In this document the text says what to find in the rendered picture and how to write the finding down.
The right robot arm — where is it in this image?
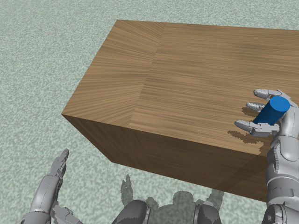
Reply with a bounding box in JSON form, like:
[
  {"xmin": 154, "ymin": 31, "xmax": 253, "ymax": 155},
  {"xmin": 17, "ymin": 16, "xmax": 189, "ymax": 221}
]
[{"xmin": 261, "ymin": 135, "xmax": 299, "ymax": 224}]

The right robot hand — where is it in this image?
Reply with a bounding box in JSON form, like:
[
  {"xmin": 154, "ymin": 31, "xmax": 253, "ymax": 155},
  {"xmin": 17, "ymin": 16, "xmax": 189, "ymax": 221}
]
[{"xmin": 234, "ymin": 89, "xmax": 299, "ymax": 139}]

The left robot hand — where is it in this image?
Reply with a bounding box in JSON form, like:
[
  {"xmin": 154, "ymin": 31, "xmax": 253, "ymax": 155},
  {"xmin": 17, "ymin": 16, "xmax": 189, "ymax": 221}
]
[{"xmin": 29, "ymin": 149, "xmax": 83, "ymax": 224}]

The can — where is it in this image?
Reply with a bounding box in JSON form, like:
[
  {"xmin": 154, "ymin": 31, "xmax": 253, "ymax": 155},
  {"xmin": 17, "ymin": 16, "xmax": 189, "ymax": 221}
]
[{"xmin": 250, "ymin": 96, "xmax": 290, "ymax": 135}]

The left robot arm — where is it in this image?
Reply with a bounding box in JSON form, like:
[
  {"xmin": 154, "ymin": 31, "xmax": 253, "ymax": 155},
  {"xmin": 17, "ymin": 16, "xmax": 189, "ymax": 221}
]
[{"xmin": 20, "ymin": 211, "xmax": 51, "ymax": 224}]

